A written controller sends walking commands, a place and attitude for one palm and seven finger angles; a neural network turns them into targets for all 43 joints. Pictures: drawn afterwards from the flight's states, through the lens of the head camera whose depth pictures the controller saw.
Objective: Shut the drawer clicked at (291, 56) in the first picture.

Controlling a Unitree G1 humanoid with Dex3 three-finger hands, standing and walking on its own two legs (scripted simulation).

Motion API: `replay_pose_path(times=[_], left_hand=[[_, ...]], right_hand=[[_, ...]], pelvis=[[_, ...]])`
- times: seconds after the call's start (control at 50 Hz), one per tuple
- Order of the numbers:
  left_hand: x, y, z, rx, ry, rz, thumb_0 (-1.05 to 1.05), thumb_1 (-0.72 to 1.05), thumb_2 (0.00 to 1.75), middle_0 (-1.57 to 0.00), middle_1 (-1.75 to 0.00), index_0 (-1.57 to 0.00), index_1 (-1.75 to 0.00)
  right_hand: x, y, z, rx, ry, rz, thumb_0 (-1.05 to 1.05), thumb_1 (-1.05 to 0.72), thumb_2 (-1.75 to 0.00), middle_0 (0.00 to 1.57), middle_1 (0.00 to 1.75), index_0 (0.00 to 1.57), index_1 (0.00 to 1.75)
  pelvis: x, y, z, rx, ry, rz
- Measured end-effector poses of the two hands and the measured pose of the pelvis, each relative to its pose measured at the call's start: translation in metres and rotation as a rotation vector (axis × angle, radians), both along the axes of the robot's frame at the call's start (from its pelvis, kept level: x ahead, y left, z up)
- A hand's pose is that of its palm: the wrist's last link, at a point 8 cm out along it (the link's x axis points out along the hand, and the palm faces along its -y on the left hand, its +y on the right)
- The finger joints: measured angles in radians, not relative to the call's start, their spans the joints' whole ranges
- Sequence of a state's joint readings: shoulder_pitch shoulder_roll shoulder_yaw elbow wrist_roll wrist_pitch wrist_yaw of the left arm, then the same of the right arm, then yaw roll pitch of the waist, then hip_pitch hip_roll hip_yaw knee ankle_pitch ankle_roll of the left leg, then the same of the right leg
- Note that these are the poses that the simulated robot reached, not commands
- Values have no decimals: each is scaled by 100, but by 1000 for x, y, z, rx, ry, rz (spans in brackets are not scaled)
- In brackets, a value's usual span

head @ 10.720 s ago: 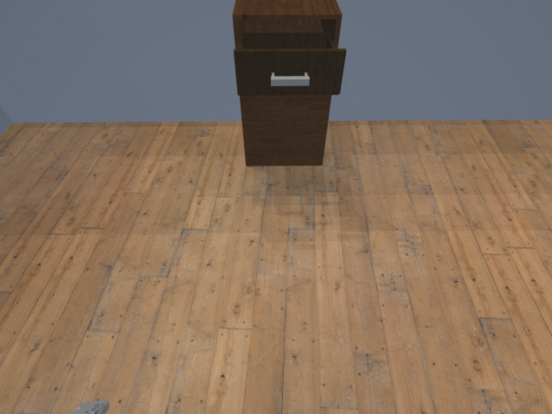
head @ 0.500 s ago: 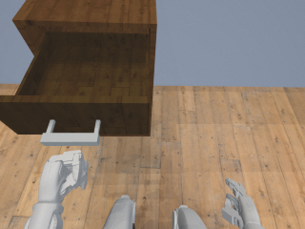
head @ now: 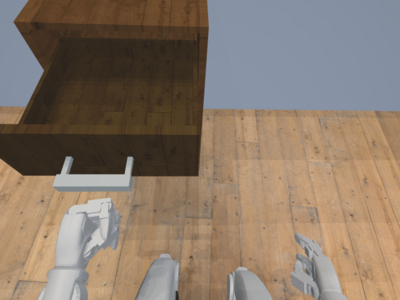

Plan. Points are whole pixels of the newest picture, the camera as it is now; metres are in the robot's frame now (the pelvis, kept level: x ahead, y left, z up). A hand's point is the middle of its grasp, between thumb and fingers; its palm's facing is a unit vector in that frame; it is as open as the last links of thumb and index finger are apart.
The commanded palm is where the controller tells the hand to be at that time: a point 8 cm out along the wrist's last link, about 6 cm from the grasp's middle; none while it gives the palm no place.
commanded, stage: push the drawer shut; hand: left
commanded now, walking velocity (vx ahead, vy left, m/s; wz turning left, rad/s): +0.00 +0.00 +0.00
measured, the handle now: (97, 172) +0.34 +0.22 +0.04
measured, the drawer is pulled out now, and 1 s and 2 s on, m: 0.29 0.21 0.08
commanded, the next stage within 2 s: none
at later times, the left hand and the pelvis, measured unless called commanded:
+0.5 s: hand (119, 205) +0.28 +0.17 +0.04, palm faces +0.04 -1.00 -0.06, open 3.1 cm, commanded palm +0.28 +0.22 +0.04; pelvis +0.00 -0.01 +0.00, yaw +0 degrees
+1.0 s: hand (125, 170) +0.35 +0.17 +0.04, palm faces +0.05 -1.00 -0.05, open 3.3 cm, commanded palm +0.33 +0.22 +0.04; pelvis -0.01 +0.00 +0.01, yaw -1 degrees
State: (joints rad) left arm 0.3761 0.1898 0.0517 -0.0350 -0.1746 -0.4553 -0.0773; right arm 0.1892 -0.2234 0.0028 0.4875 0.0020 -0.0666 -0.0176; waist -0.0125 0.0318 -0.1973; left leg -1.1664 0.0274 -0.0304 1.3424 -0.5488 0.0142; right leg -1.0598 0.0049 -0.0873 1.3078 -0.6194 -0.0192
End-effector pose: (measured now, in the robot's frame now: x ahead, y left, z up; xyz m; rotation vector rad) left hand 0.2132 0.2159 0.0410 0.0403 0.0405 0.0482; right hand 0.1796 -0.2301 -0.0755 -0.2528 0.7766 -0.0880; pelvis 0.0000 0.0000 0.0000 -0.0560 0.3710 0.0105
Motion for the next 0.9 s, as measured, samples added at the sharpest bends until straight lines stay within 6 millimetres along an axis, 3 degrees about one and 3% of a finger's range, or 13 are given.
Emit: replay_pose_path(times=[0.14, 0.24, 0.6, 0.9], left_hand=[[2, 1, 3, 8, -16, 4, 2, 90, 90, -140, -160, -140, -160], [15, 0, 0, 13, -28, -5, 2, 90, 90, -140, -160, -140, -160], [58, 5, -2, 18, -36, -5, 0, 85, 91, -140, -160, -140, -160], [99, 5, -1, 14, -40, 1, 3, 88, 91, -140, -160, -140, -160]], right_hand=[[4, 0, 0, 2, -8, 6, 1, -91, -90, 20, 30, 20, 30], [2, -4, -3, -5, 3, 10, 1, -90, -90, 20, 30, 20, 30], [-30, -23, -11, -32, 103, -39, 1, -91, -90, 20, 30, 20, 30], [-48, -25, -11, -30, 157, -73, 1, -91, -90, 20, 30, 20, 30]], pelvis=[[0, -3, -1, 0, 0, 2], [-1, -5, -2, 0, 2, 4], [-6, -9, 2, 5, -2, 0], [-6, -6, 7, 11, 1, -11]])
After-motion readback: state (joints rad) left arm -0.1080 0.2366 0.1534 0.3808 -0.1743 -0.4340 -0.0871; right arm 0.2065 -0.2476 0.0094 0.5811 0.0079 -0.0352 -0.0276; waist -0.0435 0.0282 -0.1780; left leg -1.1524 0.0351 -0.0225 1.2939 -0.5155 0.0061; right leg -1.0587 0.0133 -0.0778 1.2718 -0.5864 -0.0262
